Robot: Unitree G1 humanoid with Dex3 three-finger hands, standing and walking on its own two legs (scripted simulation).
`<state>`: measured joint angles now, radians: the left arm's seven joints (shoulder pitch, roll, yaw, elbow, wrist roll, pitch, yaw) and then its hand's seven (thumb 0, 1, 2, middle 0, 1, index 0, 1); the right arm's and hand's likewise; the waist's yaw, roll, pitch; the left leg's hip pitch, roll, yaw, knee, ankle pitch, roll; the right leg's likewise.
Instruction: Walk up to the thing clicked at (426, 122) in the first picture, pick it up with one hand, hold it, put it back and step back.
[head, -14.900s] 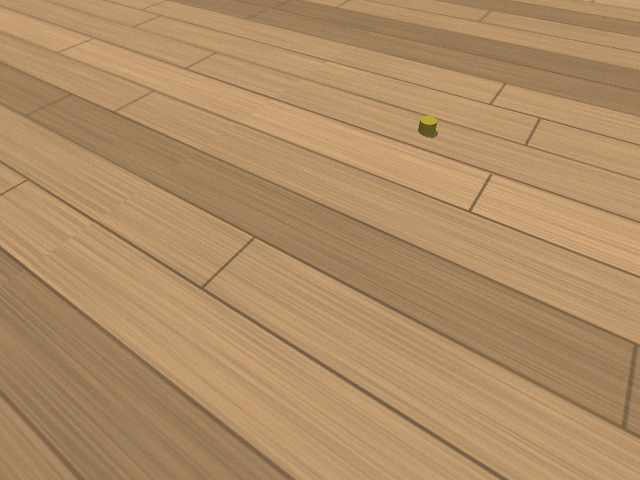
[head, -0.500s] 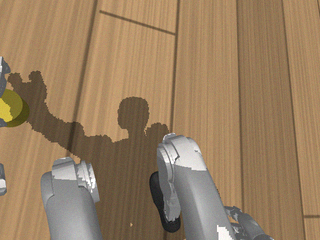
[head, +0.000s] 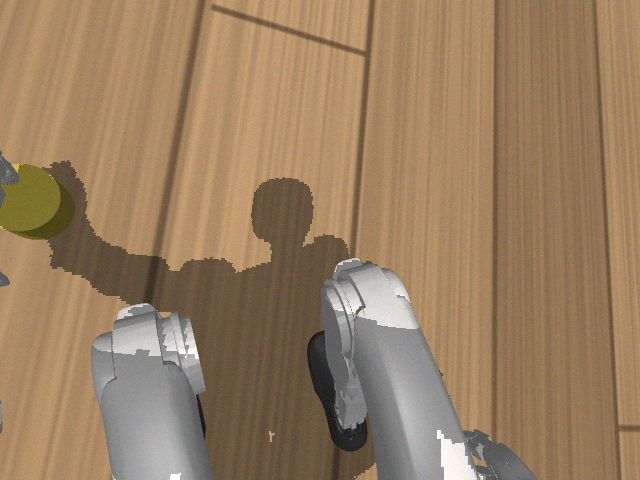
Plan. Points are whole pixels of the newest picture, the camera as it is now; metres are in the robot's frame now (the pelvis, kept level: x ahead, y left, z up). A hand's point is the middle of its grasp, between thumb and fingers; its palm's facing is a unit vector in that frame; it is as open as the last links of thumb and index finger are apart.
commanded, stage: approach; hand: left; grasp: from above
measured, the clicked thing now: (30, 203) +0.49 +0.32 -0.29
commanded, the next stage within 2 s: rest palm in 0.16 s
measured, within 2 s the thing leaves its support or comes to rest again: neither
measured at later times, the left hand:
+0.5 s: hand out of the picture +0.51 +0.32 -0.18, palm faces -0.46 -0.09 -0.88, open 13.7 cm
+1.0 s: hand (16, 204) +0.47 +0.32 -0.24, palm faces -0.44 -0.11 -0.89, open 13.7 cm
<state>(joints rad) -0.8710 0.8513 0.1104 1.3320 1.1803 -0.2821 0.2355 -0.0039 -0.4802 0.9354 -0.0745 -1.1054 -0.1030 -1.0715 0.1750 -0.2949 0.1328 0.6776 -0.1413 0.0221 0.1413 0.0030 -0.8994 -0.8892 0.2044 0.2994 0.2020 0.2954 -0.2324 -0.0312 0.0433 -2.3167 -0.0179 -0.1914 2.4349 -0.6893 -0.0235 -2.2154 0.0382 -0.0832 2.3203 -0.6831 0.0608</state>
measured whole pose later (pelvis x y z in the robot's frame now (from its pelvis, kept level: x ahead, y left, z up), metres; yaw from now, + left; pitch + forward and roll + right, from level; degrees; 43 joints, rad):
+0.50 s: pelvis +0.00 +0.01 -0.01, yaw -1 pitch +34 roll -11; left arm -1.22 0.92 0.04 1.66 1.25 -0.10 0.37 0.00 -0.46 0.96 -0.07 -1.11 -0.10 -1.08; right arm 0.13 -0.28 0.19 0.69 -0.15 -0.04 0.12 0.00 -0.90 -0.89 0.20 0.30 0.20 0.29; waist -0.37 -0.02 0.03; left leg -2.38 -0.01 -0.17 2.45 -0.69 0.00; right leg -2.27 0.05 -0.07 2.33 -0.68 0.07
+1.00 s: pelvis +0.00 +0.01 -0.02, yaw -4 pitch +30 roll -14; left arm -1.10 1.01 0.08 1.70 1.34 -0.28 0.54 -0.01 -0.47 1.01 -0.09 -1.06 -0.09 -1.04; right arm 0.09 -0.31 0.24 0.66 -0.23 -0.08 0.15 0.00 -0.89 -0.89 0.20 0.30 0.20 0.30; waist -0.36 -0.11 0.09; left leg -2.36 -0.01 -0.24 2.53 -0.71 -0.01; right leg -2.24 0.07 -0.12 2.36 -0.68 0.07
